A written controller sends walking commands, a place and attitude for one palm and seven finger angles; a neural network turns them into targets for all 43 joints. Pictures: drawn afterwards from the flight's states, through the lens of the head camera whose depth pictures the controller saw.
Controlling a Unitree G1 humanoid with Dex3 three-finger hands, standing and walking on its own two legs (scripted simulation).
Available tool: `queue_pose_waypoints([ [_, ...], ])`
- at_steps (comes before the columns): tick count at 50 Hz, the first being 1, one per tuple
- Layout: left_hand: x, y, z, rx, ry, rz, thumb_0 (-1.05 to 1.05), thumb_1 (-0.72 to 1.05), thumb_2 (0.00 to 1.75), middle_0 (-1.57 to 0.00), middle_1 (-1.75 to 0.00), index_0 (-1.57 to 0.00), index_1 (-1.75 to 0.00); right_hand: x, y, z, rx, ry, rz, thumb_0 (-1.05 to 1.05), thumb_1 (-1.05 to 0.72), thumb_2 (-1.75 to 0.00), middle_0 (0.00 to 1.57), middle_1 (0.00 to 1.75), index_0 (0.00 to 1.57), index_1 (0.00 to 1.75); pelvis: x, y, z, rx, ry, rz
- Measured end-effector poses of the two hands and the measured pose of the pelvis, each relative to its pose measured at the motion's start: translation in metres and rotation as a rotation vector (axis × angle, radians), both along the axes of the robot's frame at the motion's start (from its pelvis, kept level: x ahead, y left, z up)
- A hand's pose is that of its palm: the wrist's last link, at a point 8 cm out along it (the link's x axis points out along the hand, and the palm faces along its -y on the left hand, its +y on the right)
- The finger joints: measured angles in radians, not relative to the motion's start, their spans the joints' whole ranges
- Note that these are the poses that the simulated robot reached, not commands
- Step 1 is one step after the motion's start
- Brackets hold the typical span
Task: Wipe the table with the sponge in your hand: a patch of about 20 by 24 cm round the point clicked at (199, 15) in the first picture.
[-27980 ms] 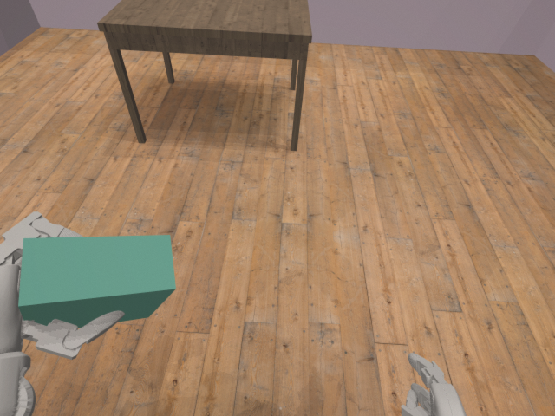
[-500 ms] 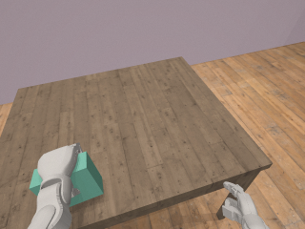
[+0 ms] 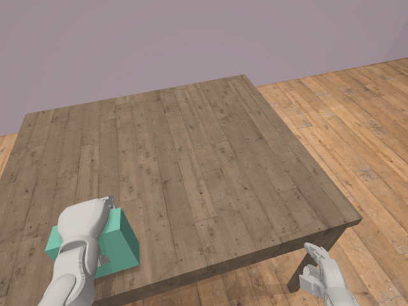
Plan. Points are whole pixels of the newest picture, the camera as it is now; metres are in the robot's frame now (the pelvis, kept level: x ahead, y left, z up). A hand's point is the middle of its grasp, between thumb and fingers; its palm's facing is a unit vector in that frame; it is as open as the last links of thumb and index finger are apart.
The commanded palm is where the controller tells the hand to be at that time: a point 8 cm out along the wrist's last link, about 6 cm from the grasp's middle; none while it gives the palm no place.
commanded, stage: move the sponge above the wiping area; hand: left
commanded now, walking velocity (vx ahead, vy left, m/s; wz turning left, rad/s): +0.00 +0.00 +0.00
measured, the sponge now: (101, 252) +0.21 +0.27 -0.04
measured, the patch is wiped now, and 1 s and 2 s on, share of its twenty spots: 0.00 0.00 0.00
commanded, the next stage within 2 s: none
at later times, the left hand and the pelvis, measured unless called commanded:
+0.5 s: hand (99, 236) +0.22 +0.26 +0.01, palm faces -0.07 -0.13 -0.99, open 10.1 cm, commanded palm +0.21 +0.26 +0.08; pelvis +0.00 +0.00 +0.00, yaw +0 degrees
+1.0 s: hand (98, 232) +0.23 +0.26 +0.02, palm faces -0.03 -0.11 -0.99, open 10.1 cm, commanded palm +0.20 +0.26 +0.09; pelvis +0.01 +0.00 +0.00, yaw -1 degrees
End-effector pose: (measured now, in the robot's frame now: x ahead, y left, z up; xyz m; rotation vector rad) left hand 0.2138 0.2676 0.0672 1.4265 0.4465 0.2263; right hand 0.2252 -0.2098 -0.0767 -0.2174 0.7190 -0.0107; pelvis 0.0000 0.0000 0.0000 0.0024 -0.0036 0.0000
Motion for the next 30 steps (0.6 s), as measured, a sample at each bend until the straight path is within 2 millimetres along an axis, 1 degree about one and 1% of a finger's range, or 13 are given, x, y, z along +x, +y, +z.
queue_pose_waypoints([
  [2, 0.002, -0.003, -0.001, 0.005, -0.012, -0.031, -0.01, -0.50, 1.03, -0.74, -1.34, -0.74, -1.34, -0.001, -0.002, 0.000, -0.011, 0.002, -0.002, 0.02, -0.91, -0.90, 0.20, 0.30, 0.21, 0.30, 0.000, 0.000, 0.000, 0.000, 0.002, -0.002],
  [6, 0.007, -0.007, 0.006, 0.034, -0.069, -0.066, -0.01, -0.50, 1.03, -0.74, -1.34, -0.74, -1.34, -0.004, -0.003, -0.002, -0.006, 0.003, -0.014, 0.02, -0.91, -0.90, 0.20, 0.30, 0.20, 0.30, 0.001, 0.001, -0.001, -0.001, 0.007, -0.007],
  [10, 0.010, -0.006, 0.013, 0.048, -0.107, -0.037, 0.00, -0.50, 1.03, -0.74, -1.34, -0.74, -1.34, -0.005, -0.001, -0.005, 0.022, 0.009, -0.029, 0.02, -0.91, -0.90, 0.20, 0.30, 0.20, 0.30, 0.002, 0.002, 0.000, 0.001, 0.013, -0.012],
  [13, 0.007, -0.005, 0.015, 0.038, -0.112, 0.000, 0.00, -0.50, 1.03, -0.74, -1.34, -0.74, -1.34, -0.005, 0.001, -0.006, 0.043, 0.012, -0.033, 0.02, -0.91, -0.90, 0.20, 0.30, 0.20, 0.30, 0.003, 0.003, 0.000, 0.002, 0.013, -0.014],
  [16, 0.002, -0.006, 0.011, 0.019, -0.089, 0.026, 0.00, -0.50, 1.03, -0.74, -1.34, -0.74, -1.34, -0.003, 0.003, -0.005, 0.052, 0.011, -0.027, 0.02, -0.91, -0.90, 0.20, 0.30, 0.20, 0.30, 0.003, 0.004, 0.000, 0.003, 0.010, -0.011],
  [20, -0.006, -0.007, 0.000, 0.000, -0.041, 0.030, 0.00, -0.50, 1.03, -0.74, -1.34, -0.74, -1.34, 0.001, 0.006, -0.001, 0.039, 0.005, -0.007, 0.02, -0.91, -0.90, 0.20, 0.30, 0.20, 0.30, 0.002, 0.003, -0.001, 0.003, 0.002, -0.006],
  [24, -0.007, -0.007, -0.004, 0.006, -0.031, 0.005, 0.00, -0.50, 1.03, -0.74, -1.34, -0.74, -1.34, 0.005, 0.008, 0.002, 0.015, -0.005, 0.013, 0.02, -0.91, -0.90, 0.20, 0.30, 0.20, 0.30, 0.000, 0.002, -0.001, 0.002, -0.005, 0.002],
  [26, -0.004, -0.007, -0.001, 0.017, -0.050, -0.014, -0.01, -0.50, 1.03, -0.74, -1.34, -0.74, -1.33, 0.004, 0.008, 0.002, 0.007, -0.006, 0.013, 0.02, -0.91, -0.90, 0.20, 0.30, 0.21, 0.30, -0.001, 0.001, -0.001, 0.001, -0.007, 0.004],
  [30, 0.006, -0.004, 0.012, 0.049, -0.094, -0.029, -0.01, -0.50, 1.03, -0.74, -1.33, -0.74, -1.33, 0.003, 0.009, 0.001, 0.015, -0.008, 0.004, 0.02, -0.91, -0.90, 0.20, 0.30, 0.21, 0.30, -0.001, 0.002, -0.001, -0.001, -0.007, 0.001],
])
